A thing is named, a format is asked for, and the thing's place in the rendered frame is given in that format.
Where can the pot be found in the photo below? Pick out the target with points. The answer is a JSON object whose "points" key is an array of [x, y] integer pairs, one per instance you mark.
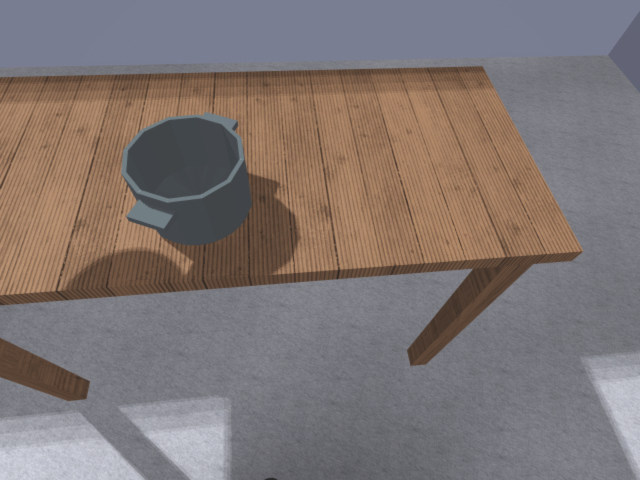
{"points": [[189, 177]]}

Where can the table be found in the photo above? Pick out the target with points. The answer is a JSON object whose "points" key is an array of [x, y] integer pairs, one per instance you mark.
{"points": [[352, 173]]}

